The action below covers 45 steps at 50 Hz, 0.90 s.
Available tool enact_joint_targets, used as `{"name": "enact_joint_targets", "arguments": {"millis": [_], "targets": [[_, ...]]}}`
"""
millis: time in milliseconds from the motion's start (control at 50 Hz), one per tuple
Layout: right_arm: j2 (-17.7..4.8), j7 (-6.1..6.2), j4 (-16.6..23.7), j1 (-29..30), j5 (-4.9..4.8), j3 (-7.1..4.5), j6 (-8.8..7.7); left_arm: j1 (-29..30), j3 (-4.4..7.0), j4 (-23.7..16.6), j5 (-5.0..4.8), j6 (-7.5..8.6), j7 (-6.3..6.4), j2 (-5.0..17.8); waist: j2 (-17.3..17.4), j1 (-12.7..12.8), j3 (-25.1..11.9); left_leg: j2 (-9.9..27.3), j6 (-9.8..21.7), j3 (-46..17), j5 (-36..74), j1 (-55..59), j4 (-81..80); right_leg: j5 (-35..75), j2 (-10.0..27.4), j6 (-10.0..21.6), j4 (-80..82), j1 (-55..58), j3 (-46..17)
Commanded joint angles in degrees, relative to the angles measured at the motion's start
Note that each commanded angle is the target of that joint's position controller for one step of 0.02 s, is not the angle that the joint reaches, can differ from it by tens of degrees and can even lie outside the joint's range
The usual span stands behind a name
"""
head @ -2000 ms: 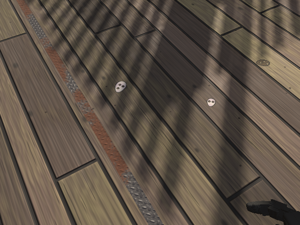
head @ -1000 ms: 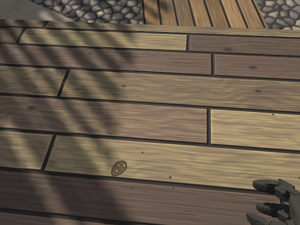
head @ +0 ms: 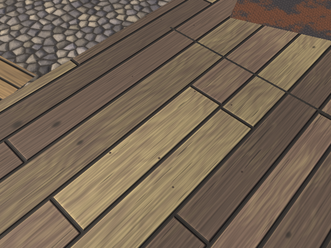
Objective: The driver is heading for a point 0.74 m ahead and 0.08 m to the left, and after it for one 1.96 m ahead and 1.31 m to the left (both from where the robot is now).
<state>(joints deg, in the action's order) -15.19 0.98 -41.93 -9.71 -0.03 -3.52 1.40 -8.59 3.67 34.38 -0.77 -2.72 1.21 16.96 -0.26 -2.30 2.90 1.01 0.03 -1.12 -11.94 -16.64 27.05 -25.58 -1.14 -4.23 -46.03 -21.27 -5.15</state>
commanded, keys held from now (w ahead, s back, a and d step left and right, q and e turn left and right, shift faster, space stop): shift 0.08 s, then w+shift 0.92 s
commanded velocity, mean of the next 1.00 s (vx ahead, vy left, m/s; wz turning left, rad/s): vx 0.69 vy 0.00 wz -0.06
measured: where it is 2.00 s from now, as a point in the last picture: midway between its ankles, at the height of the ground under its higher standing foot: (166, 134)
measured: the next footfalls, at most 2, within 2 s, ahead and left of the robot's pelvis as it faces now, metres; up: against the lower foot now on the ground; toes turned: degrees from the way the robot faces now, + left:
right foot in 0.06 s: +0.02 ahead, -0.14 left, +0.00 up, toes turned +4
left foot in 0.44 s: +0.17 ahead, +0.12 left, +0.00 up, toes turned +2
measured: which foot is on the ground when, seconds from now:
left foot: down 0.00-0.08, up 0.10-0.42, down 0.44-0.94, up 0.96-1.00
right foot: up 0.00-0.04, down 0.06-0.44, up 0.46-0.90, down 0.92-1.00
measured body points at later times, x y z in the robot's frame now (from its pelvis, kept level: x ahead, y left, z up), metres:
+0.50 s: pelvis +0.11 +0.03 -0.01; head +0.12 +0.05 +0.44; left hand +0.16 +0.32 -0.14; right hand +0.26 -0.25 -0.10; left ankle +0.13 +0.12 -0.74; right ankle -0.01 -0.13 -0.69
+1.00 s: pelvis +0.47 +0.00 -0.02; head +0.51 +0.00 +0.42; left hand +0.66 +0.25 -0.12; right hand +0.44 -0.27 -0.16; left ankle +0.24 +0.13 -0.63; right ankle +0.56 -0.07 -0.74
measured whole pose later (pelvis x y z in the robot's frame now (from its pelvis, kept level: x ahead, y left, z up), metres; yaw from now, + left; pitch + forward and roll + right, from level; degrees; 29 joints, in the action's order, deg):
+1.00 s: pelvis +0.47 +0.00 -0.02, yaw -1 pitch +2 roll -1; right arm -15.0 -0.5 -52.6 -25.3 0.4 -1.4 -4.0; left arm -6.1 1.3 42.1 2.8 3.8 -1.0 16.0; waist 0.7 -2.3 2.7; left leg 0.0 5.4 -1.9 -20.6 -7.5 65.0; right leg -11.4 -2.9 5.8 -36.1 -27.1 5.9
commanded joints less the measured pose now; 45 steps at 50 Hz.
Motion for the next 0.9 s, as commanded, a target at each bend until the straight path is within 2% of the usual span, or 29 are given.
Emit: {"name": "enact_joint_targets", "arguments": {"millis": [20,40,60,80,100,120,140,160,200,240,300,320,340,360,400,420,440,460,480,500,520,560,620,700,800,820,860,880,900], "targets": [[-9.9,0.02,2.8,1.2,-1.08,-2.17,-0.26,-1.4,0.96,-2.3,-0.12,1.03,-0.20,3.7,12.8,1.3,-8.5,10.7,11.3,-9.9,19.6,8.4,-4.0,9.5,-1.1,1.2,19.5,7.2,5.0],[-9.1,-0.05,2.1,-0.4,-1.57,-1.79,-0.52,-2.4,0.98,-1.5,0.15,1.02,-0.28,3.9,11.7,1.7,-8.2,10.0,9.4,-9.2,18.3,6.1,-3.1,14.8,-1.2,2.9,26.5,11.9,4.8],[-8.0,-0.30,1.5,-2.5,-1.22,-1.31,-1.16,-2.4,1.09,-1.9,0.61,0.98,-0.15,5.7,8.6,1.0,-9.3,9.1,5.7,-8.3,13.1,1.9,-1.8,19.8,2.4,4.9,27.0,18.0,0.2],[-4.9,-1.01,2.5,-3.0,1.19,-0.13,-2.25,-2.8,1.73,-2.6,1.49,0.70,0.41,9.8,-4.1,-0.9,-12.2,4.5,1.4,-2.6,1.5,-4.2,5.9,35.5,12.4,8.7,24.1,23.9,-10.3],[-2.7,-1.11,3.2,-0.8,1.33,0.70,-2.87,-2.4,0.95,-0.6,2.38,0.89,-0.12,6.8,-12.9,-0.1,-12.5,1.0,-1.2,1.7,-11.3,-4.3,3.6,17.8,14.9,14.2,25.6,16.5,-12.8],[-6.8,-1.08,3.1,2.5,0.58,-0.18,-3.18,-4.1,1.89,-1.4,1.45,1.23,-0.66,8.1,-10.4,4.1,-8.9,-1.6,-2.4,5.1,-12.0,-7.3,10.1,-6.7,12.8,15.2,30.1,16.5,-14.7],[-8.5,-1.19,4.2,6.9,-0.59,-0.98,-3.44,-7.9,2.38,0.1,1.55,1.81,-0.69,10.0,-11.5,7.2,-4.9,-1.7,-2.2,4.8,-14.3,-14.0,17.0,-18.6,15.1,16.4,34.5,15.9,-20.7],[-9.4,-1.12,4.7,8.2,-1.46,-1.69,-3.50,-9.7,2.41,1.0,1.37,2.74,-0.47,11.0,-12.3,7.6,-0.3,0.2,-1.2,2.2,-17.6,-20.6,23.9,-21.1,17.3,17.9,37.2,15.7,-25.0],[-8.4,-1.69,4.8,6.5,-2.33,-1.80,-4.82,-10.4,1.68,1.9,0.23,4.94,0.00,8.6,-10.9,6.0,3.4,3.5,1.0,-1.5,-12.8,-30.2,27.8,-17.7,18.2,18.3,37.8,19.8,-26.3],[-6.8,-2.36,4.4,6.6,-1.52,-1.40,-6.69,-10.9,1.26,2.0,-0.16,6.04,0.16,6.7,-8.0,5.9,1.0,4.0,1.6,-1.0,-7.2,-29.9,23.9,-10.3,16.6,17.1,37.6,22.4,-22.1],[-4.4,-3.22,4.3,7.4,-1.16,-0.35,-7.55,-9.5,1.72,1.4,-0.44,6.53,-0.21,7.7,-8.8,5.5,-1.2,2.0,0.6,2.2,-2.2,-18.3,13.9,-2.4,13.1,15.7,37.6,15.8,-13.8],[-4.5,-4.93,4.3,6.8,3.81,-0.20,-4.10,-10.3,2.10,3.3,3.09,6.45,-1.56,9.6,-11.7,4.9,-1.9,-0.3,-0.4,5.9,-4.3,-11.5,11.3,-4.2,9.4,14.6,38.7,11.6,-9.8],[-5.3,-5.45,4.6,6.8,3.14,-0.50,-2.69,-9.9,2.30,3.3,3.30,6.41,-2.30,9.3,-12.5,4.9,-0.6,-0.8,-0.6,6.7,-4.2,-6.9,9.5,-4.3,9.1,14.5,38.8,7.6,-8.8],[-6.0,-5.42,4.8,6.3,2.17,-0.61,-2.09,-9.8,2.30,3.6,2.80,6.41,-2.66,9.2,-11.8,4.5,-0.2,-0.8,-0.4,7.0,-3.8,-3.2,8.4,-5.4,10.0,14.5,38.8,5.0,-9.1],[-7.0,-4.65,3.4,0.6,1.66,-0.86,-2.18,-8.1,2.31,4.0,2.06,6.36,-2.68,9.2,-7.7,0.6,0.4,-0.7,0.8,7.2,-1.7,6.2,5.3,-6.7,11.0,14.0,35.9,-0.5,-9.2],[-8.1,-3.84,1.3,-6.4,1.82,-1.31,-2.73,-7.2,2.03,4.3,2.42,6.44,-2.40,8.5,-3.8,-3.1,-0.7,-1.3,1.4,7.1,-3.9,14.4,4.2,-3.9,9.7,13.4,29.6,-4.5,-7.6],[-11.0,-2.83,-2.2,-18.5,2.28,-2.29,-3.70,-5.6,1.23,4.1,3.23,6.72,-2.26,6.1,5.0,-9.1,-4.3,1.8,2.4,2.1,-9.9,26.7,1.8,2.8,5.2,12.4,11.8,-11.3,-3.0],[-19.3,-2.04,-3.1,-26.3,3.68,-3.61,-4.48,-2.2,-0.70,-0.1,2.43,7.56,-2.00,-0.4,24.7,-11.7,-7.9,17.8,5.8,-24.4,-37.2,31.6,-12.3,-5.6,-2.4,9.5,-13.1,-23.7,3.6],[-17.5,-2.16,-1.4,-20.2,3.21,-3.05,-4.44,-2.5,-0.32,-0.9,2.39,7.63,-1.66,1.8,16.5,-7.4,-4.9,21.4,8.9,-44.6,-46.8,25.6,-19.8,-2.2,-4.7,10.3,-23.3,-31.5,-4.8],[-14.5,-2.25,-0.1,-13.3,2.46,-2.38,-4.13,-2.5,0.04,-0.2,2.35,7.41,-1.95,3.6,8.7,-2.8,-0.8,21.6,9.4,-38.3,-42.0,22.2,-17.3,5.1,0.4,10.6,-26.3,-34.3,-4.6],[-11.6,-2.44,0.7,-10.5,2.10,-1.72,-4.47,-3.4,0.19,1.3,3.02,7.41,-2.75,5.2,4.7,-0.9,-1.7,18.3,8.6,-30.7,-34.6,18.3,-15.7,9.4,3.1,10.0,-24.1,-30.1,-2.6],[-9.1,-2.17,0.8,-8.5,1.78,-0.71,-5.26,-5.8,0.07,3.6,4.09,6.59,-4.07,5.1,5.7,1.9,-2.0,13.0,7.8,-21.6,-27.8,12.3,-18.7,12.6,6.2,7.7,-20.4,-23.9,0.5],[-8.4,-2.32,-1.8,-12.5,1.02,-0.54,-6.56,-1.4,-0.68,2.5,3.68,5.21,-4.76,3.8,5.4,1.5,2.5,11.1,9.8,-16.1,-20.5,9.9,-23.1,19.2,7.3,5.9,-17.9,-27.1,2.6],[-7.1,-2.46,-4.1,-17.5,0.38,-0.16,-7.19,8.1,-1.61,-0.1,3.21,5.18,-5.08,2.7,3.1,-0.5,4.8,8.9,10.3,-7.6,-5.2,12.5,-25.7,25.4,6.8,5.1,-5.7,-27.9,6.1],[-8.1,-1.70,-7.4,-21.0,0.41,0.08,-7.68,16.2,-2.88,-2.2,2.78,5.59,-5.64,1.4,3.0,-1.5,6.4,10.4,9.9,-1.3,17.7,18.5,-28.7,28.8,4.5,8.5,9.3,-19.5,10.5],[-8.6,-1.55,-8.1,-20.9,0.47,0.10,-7.59,16.3,-2.97,-2.2,2.85,5.68,-5.42,1.5,3.2,-1.0,5.7,10.5,9.6,0.3,26.2,20.9,-26.9,27.1,3.4,9.5,11.3,-17.1,11.5],[-10.9,-0.99,-9.2,-20.8,0.95,-0.12,-7.32,13.3,-2.60,-1.3,3.02,5.66,-4.32,2.6,6.4,1.6,1.1,11.6,8.6,2.5,56.6,24.7,-17.6,20.7,-1.5,11.6,12.1,-8.0,13.8],[-12.4,-0.53,-9.9,-20.7,1.51,-0.40,-6.79,7.3,-1.92,0.2,3.10,5.67,-3.62,4.4,8.3,4.9,-3.1,12.4,8.0,3.1,67.8,26.0,-8.6,16.5,-3.5,12.7,11.6,-1.2,13.6],[-13.7,-0.08,-10.1,-19.4,2.00,-0.73,-5.98,-4.9,-0.84,4.0,2.89,5.79,-2.77,6.6,9.0,10.5,-9.4,12.3,7.3,4.0,69.8,23.3,5.0,13.0,-5.0,13.9,12.7,11.4,13.1]]}}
